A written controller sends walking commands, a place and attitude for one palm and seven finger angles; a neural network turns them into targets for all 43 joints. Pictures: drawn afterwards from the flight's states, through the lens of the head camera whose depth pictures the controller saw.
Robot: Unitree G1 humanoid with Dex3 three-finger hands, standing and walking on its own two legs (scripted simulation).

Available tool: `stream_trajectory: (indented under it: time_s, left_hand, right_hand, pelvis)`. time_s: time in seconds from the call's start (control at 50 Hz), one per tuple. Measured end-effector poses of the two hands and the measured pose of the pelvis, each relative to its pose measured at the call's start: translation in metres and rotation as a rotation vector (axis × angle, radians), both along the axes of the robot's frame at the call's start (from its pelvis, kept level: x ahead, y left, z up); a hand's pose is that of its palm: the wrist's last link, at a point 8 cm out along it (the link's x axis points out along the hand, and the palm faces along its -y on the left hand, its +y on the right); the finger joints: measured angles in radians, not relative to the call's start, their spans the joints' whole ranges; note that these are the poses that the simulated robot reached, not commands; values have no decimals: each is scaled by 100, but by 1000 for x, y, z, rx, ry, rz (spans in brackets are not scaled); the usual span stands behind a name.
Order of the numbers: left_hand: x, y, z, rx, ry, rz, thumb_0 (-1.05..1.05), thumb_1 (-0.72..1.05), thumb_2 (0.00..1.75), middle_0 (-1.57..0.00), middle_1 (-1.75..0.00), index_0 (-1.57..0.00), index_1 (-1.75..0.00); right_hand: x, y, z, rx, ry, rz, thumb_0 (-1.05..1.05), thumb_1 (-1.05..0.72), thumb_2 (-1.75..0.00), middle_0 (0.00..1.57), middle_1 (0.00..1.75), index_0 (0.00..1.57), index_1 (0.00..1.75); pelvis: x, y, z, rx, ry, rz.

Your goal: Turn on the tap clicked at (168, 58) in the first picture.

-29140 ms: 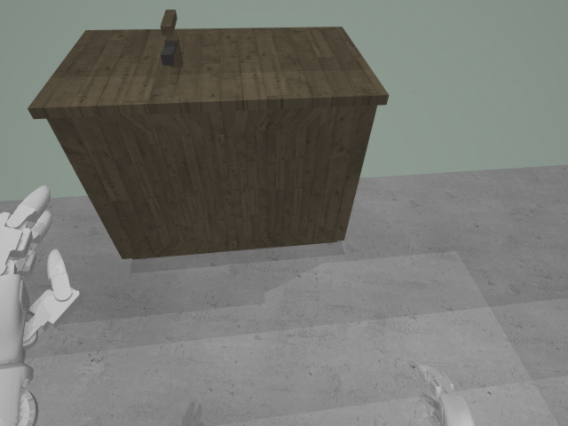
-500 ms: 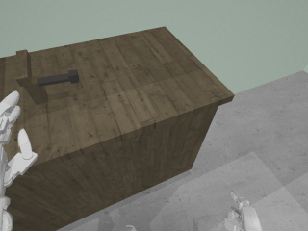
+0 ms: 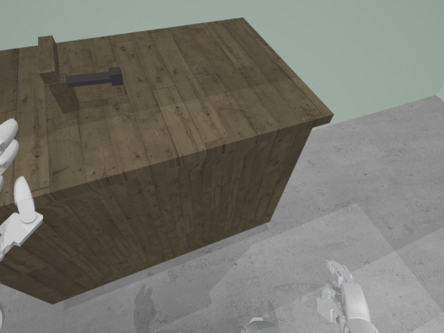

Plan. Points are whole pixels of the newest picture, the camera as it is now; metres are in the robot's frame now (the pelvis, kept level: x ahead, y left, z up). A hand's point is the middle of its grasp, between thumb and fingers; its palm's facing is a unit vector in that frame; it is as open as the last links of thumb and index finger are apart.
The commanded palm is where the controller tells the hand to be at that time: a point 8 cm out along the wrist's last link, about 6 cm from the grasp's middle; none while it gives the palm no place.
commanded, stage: step back with the hand held close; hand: left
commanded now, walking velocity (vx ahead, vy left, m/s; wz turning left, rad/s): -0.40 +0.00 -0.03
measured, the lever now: (116, 76) +0.60 +0.29 +0.09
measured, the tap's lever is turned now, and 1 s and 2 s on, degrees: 83 83 83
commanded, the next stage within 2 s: stop stepping back and stand still in 0.06 s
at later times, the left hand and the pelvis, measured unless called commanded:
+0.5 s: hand out of the picture +0.06 +0.20 +0.16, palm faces +0.38 -0.82 -0.42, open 7.4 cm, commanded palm +0.01 +0.24 +0.18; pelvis -0.15 -0.04 +0.00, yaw +1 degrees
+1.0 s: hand out of the picture +0.02 +0.18 +0.18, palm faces +0.45 -0.80 -0.40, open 7.4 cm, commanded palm -0.04 +0.21 +0.18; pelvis -0.19 -0.07 +0.00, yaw +2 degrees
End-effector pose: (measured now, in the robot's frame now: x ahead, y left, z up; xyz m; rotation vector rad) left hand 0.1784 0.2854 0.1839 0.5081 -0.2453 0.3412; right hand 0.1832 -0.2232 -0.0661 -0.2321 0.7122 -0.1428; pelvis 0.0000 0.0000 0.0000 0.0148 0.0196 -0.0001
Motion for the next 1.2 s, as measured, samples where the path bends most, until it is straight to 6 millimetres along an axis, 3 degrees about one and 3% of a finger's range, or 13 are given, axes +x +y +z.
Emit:
stream_trajectory:
  time_s: [0.14,0.2,0.28,0.44,0.5,0.58,0.64,0.72,0.82,0.94,1.04,1.14,1.2]
  left_hand:
    - [-40,-30,4,-36,-24,6,1,89,90,-20,-30,-21,-30]
    - [-57,-50,1,-28,-5,-25,1,89,90,-20,-30,-21,-30]
    - [-86,-67,-3,-38,57,-63,1,89,90,-21,-30,-21,-30]
    - [-138,-51,-13,-38,61,-1,1,89,90,-21,-30,-22,-31]
    - [-158,-46,-10,-35,34,26,1,89,90,-21,-30,-22,-31]
    - [-178,-45,2,-18,6,74,1,89,90,-21,-30,-21,-31]
    - [-188,-50,5,0,-25,105,1,89,90,-21,-30,-21,-30]
    - [-195,-63,-7,-44,-34,91,1,89,90,-20,-30,-21,-30]
    - [-204,-77,-12,-78,17,32,1,89,90,-21,-30,-21,-30]
    - [-206,-75,6,-17,-49,10,1,89,90,-21,-30,-22,-31]
    - [-205,-68,10,-17,-36,90,1,89,90,-21,-30,-21,-31]
    - [-210,-87,-11,-56,32,97,1,89,90,-20,-30,-21,-30]
    - [-210,-95,-17,-101,57,78,1,89,90,-21,-30,-21,-30]
  right_hand:
    - [-50,-1,-9,81,-14,45,1,-91,-90,20,30,20,30]
    - [-74,-12,-19,99,-1,40,1,-90,-90,20,30,21,30]
    - [-114,-35,-17,95,31,-21,2,-91,-90,20,30,21,30]
    - [-190,-77,-14,-24,56,-89,2,-91,-90,20,30,20,30]
    - [-212,-83,-13,-36,51,-103,2,-91,-90,20,30,20,30]
    - [-233,-81,-20,16,54,-104,2,-91,-90,20,30,20,30]
    - [-237,-77,-34,41,79,-58,2,-91,-90,20,30,20,30]
    - [-233,-73,-47,63,110,-8,2,-91,-90,20,30,20,30]
    - [-227,-68,-27,72,60,-10,2,-91,-90,20,30,20,30]
    - [-219,-66,-8,44,-52,-4,2,-91,-90,20,30,20,30]
    - [-219,-69,-9,90,-34,12,1,-91,-90,20,30,20,30]
    - [-213,-81,-26,78,20,49,1,-91,-90,20,30,20,30]
    - [-214,-89,-24,53,62,47,2,-91,-90,20,30,20,30]
  pelvis:
    - [-42,-20,-1,-8,-24,-27]
    - [-66,-31,-4,-27,-33,-31]
    - [-92,-39,1,11,-22,-29]
    - [-134,-41,-4,12,-4,19]
    - [-149,-41,-4,24,-41,13]
    - [-155,-47,2,12,-56,35]
    - [-159,-56,-4,8,-67,47]
    - [-176,-63,-10,-12,-94,58]
    - [-186,-67,-2,11,-85,35]
    - [-195,-66,-3,0,-87,14]
    - [-190,-77,3,-2,-72,42]
    - [-190,-88,-4,-22,-72,50]
    - [-188,-89,0,-20,-73,50]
